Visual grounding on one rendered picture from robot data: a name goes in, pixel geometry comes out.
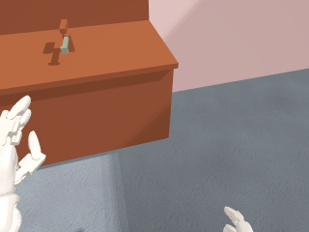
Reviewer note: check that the robot right hand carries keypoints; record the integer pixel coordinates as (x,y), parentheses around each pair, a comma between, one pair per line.
(238,220)

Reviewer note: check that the left robot forearm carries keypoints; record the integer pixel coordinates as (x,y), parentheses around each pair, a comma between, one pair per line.
(10,216)

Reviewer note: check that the robot left hand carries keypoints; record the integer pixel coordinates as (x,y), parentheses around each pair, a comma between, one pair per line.
(11,124)

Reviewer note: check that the tap lever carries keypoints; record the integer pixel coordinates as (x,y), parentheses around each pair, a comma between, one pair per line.
(64,47)

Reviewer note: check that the counter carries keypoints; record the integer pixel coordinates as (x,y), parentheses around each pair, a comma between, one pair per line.
(111,91)

